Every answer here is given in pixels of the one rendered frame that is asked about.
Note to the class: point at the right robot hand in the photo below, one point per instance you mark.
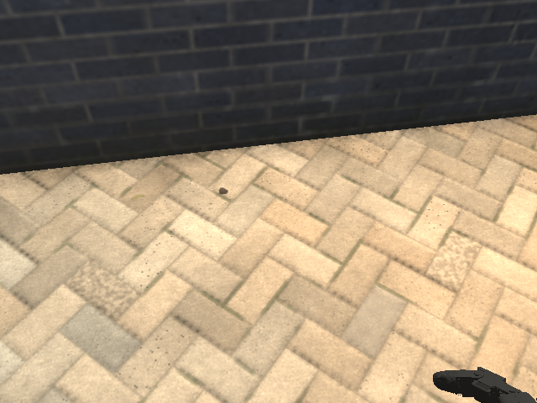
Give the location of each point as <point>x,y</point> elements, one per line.
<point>482,384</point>

